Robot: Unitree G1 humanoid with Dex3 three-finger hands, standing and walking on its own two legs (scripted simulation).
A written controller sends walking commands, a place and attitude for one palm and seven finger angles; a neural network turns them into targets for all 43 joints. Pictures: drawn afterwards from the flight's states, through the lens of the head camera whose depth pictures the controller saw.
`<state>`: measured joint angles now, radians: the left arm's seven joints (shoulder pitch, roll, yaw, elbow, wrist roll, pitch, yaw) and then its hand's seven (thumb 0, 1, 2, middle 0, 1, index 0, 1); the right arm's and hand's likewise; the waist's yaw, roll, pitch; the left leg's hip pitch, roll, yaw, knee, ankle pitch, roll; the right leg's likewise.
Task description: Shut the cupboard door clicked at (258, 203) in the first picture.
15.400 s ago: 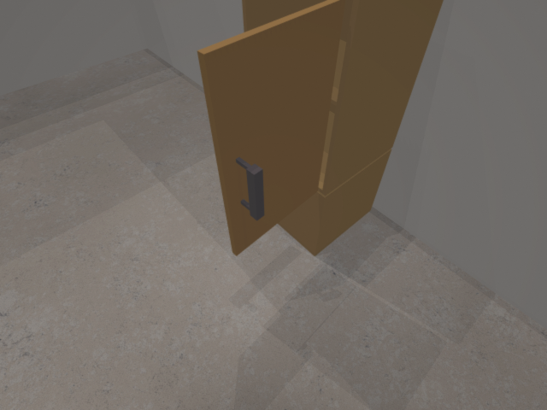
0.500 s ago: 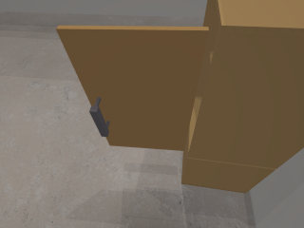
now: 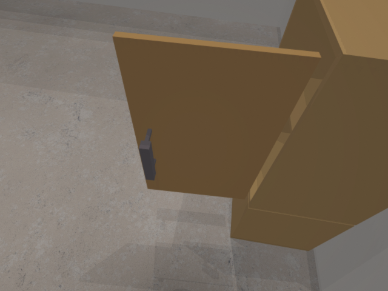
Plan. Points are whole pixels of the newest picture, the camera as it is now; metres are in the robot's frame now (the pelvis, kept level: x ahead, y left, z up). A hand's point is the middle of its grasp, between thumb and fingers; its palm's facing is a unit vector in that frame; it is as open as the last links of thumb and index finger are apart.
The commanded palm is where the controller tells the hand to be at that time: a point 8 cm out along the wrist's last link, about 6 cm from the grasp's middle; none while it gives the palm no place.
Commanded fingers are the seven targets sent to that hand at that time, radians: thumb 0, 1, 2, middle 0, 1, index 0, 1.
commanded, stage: come to a stop and stand still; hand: left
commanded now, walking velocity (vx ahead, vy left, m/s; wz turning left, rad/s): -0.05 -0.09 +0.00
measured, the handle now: (149, 155) +0.45 +0.15 -0.07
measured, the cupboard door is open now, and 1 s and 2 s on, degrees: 93 93 93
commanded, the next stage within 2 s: look again from close up in 1.36 s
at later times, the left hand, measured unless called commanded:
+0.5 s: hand out of the picture +0.08 +0.21 -0.16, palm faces +0.00 -0.97 -0.26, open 7.4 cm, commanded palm none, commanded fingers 0.00 0.90 0.90 -0.20 -0.30 -0.20 -0.30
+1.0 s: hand out of the picture -0.01 +0.25 -0.17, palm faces -0.02 -0.97 -0.24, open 7.4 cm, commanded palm none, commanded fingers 0.00 0.90 0.90 -0.20 -0.30 -0.20 -0.30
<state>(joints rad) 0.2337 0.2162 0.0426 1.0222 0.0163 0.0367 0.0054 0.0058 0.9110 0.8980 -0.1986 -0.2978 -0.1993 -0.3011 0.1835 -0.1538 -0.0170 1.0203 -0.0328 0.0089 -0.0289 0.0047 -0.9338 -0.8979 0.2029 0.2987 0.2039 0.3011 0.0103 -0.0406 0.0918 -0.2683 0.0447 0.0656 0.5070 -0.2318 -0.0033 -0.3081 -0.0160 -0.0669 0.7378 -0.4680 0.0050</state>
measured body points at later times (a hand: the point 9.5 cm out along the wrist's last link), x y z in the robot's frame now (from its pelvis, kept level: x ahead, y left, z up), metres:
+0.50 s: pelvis -0.01 +0.00 +0.00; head -0.02 +0.01 +0.45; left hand +0.08 +0.26 -0.14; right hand +0.05 -0.26 -0.14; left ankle +0.02 +0.13 -0.74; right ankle -0.01 -0.10 -0.74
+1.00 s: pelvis -0.02 +0.04 +0.01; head -0.02 +0.06 +0.46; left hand -0.01 +0.30 -0.15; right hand +0.04 -0.22 -0.13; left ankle +0.02 +0.13 -0.74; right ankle -0.01 -0.10 -0.74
